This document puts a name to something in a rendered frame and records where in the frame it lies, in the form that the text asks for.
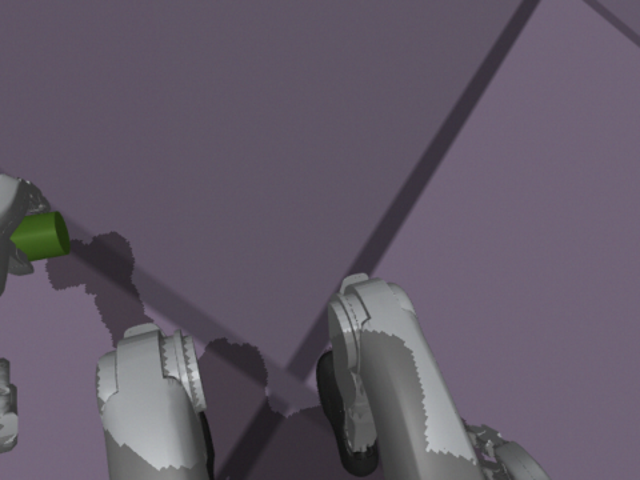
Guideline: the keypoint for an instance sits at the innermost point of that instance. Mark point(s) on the can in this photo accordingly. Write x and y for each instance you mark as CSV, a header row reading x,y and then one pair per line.
x,y
42,236

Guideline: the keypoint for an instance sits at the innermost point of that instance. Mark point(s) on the right robot foot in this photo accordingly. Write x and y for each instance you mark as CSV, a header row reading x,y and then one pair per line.
x,y
356,463

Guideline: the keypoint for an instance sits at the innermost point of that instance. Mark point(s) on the left robot foot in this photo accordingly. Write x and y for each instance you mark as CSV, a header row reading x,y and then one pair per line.
x,y
209,445

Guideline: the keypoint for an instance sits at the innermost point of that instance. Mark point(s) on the left robot arm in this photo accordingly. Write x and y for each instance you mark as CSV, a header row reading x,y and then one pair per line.
x,y
8,392

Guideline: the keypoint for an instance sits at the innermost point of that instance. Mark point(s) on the left robot hand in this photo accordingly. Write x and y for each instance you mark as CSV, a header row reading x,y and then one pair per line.
x,y
17,197

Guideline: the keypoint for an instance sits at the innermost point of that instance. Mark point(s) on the right robot hand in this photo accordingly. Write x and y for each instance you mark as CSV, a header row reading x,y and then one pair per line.
x,y
513,462

